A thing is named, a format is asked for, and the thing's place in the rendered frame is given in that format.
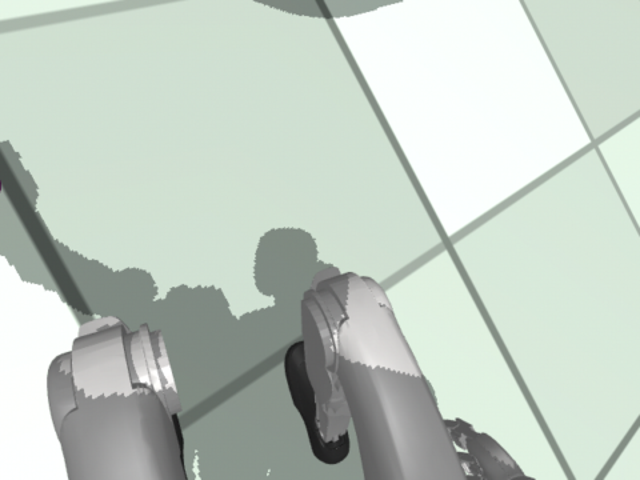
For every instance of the right robot hand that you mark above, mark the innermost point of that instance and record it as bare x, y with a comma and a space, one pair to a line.
486, 459

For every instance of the left robot foot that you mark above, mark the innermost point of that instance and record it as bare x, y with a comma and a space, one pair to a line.
180, 438

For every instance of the right robot foot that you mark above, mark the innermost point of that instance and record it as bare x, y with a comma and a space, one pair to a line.
304, 400

